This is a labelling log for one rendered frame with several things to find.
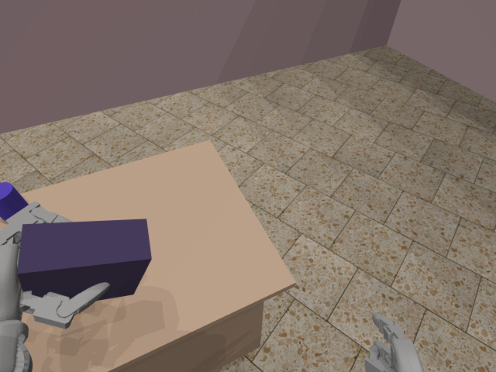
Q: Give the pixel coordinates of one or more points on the left robot hand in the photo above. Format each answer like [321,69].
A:
[52,309]

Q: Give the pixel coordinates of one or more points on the left robot forearm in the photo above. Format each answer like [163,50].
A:
[14,356]

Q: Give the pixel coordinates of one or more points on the right robot hand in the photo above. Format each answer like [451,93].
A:
[401,357]

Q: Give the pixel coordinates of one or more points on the sponge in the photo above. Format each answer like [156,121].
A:
[67,258]

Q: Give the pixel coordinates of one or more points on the table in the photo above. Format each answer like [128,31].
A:
[200,302]

